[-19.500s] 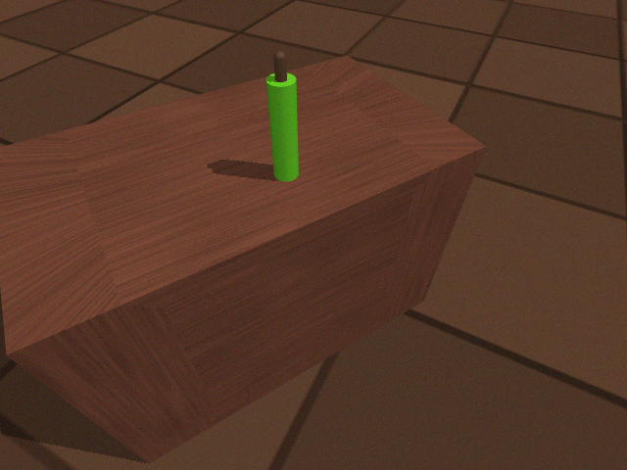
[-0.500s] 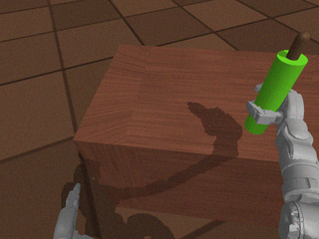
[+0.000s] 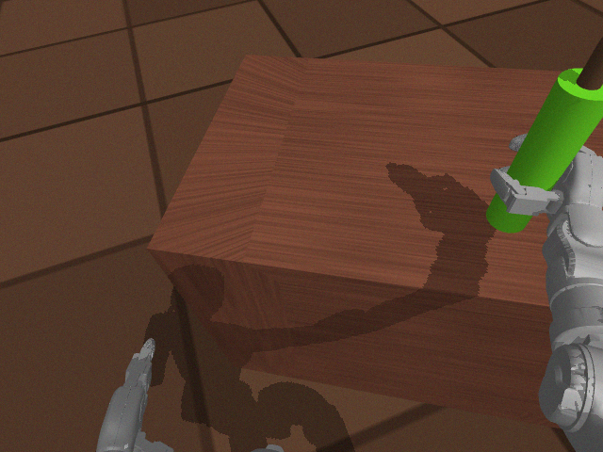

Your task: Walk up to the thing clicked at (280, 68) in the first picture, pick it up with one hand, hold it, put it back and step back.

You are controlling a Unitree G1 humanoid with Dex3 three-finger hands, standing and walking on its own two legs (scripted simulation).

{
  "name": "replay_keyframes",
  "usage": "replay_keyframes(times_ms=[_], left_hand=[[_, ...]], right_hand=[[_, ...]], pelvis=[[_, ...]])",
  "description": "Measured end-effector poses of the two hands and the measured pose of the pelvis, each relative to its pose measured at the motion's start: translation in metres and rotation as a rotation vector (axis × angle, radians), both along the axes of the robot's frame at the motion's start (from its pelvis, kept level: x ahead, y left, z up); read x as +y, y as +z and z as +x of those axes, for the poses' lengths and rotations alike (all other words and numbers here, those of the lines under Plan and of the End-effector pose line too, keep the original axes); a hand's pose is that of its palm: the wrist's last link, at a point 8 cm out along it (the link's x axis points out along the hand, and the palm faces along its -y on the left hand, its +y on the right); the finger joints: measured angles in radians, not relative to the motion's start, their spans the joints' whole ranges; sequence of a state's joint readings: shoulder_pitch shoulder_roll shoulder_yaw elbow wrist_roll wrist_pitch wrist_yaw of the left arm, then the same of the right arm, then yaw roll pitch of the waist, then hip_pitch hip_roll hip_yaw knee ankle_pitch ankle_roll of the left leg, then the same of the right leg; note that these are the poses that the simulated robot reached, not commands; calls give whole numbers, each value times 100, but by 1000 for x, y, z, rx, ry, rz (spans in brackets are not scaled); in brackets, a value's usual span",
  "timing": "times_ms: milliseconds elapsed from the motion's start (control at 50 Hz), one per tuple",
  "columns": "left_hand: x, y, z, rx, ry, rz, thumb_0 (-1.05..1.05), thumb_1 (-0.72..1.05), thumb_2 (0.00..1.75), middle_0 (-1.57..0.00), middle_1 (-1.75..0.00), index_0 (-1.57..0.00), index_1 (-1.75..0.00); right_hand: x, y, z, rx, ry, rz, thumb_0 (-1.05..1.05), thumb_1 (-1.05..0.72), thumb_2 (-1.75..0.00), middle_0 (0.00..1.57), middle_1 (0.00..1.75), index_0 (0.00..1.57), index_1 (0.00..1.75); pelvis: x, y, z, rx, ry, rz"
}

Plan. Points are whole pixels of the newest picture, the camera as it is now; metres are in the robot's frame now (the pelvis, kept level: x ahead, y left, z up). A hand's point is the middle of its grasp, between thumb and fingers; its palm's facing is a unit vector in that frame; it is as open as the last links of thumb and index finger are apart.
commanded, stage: crouch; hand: right
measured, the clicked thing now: (548, 148) +0.48 -0.21 +0.15
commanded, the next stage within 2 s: lower in 0.04 s
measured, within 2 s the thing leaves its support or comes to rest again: rests again in 0.68 s
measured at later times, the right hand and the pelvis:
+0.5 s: hand (510, 195) +0.49 -0.20 +0.05, palm faces +0.18 +0.98 +0.00, open 7.5 cm; pelvis +0.00 +0.00 -0.02, yaw +0 degrees
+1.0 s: hand (511, 194) +0.50 -0.21 +0.04, palm faces +0.20 +0.98 +0.00, open 7.6 cm; pelvis -0.01 +0.00 -0.04, yaw +0 degrees
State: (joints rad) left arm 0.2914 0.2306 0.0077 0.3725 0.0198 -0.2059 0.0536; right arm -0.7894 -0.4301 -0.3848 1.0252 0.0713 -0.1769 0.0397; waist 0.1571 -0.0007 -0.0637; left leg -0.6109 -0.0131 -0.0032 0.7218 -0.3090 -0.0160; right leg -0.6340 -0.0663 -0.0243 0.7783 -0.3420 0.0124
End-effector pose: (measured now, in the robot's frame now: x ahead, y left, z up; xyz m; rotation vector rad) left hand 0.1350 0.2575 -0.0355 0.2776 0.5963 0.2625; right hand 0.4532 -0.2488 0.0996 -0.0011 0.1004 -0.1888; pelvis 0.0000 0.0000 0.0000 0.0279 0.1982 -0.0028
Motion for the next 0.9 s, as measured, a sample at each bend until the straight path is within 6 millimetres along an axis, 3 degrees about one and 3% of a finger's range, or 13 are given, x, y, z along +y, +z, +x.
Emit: replay_keyframes(times_ms=[260, 400, 580, 900], left_hand=[[2, -2, 8, 6, -18, 12, -1, -53, 4, -6, -5, -6, -5], [-3, -2, 5, 1, -36, 18, -1, -53, 4, -6, -5, -6, -5], [5, -2, -3, 11, -32, 70, -1, -53, 5, -6, -5, -6, -5], [-5, -4, -2, -18, -60, 76, -1, -53, 4, -6, -5, -6, -5]], right_hand=[[-3, -11, 6, 3, 10, 3, -1, 16, -118, 80, 112, 90, 112], [-3, -31, 9, 19, 13, 11, -1, 15, -118, 80, 112, 90, 112], [-3, -56, 11, 26, 6, 13, -1, 15, -118, 80, 112, 90, 112], [-9, -58, 18, -18, -7, 9, -1, 15, -116, 82, 110, 90, 110]], pelvis=[[1, -5, 2, 25, -6, 4], [2, -12, -1, 54, -5, 4], [1, -22, -4, 84, -3, 9], [-2, -35, -10, 117, -8, 19]])
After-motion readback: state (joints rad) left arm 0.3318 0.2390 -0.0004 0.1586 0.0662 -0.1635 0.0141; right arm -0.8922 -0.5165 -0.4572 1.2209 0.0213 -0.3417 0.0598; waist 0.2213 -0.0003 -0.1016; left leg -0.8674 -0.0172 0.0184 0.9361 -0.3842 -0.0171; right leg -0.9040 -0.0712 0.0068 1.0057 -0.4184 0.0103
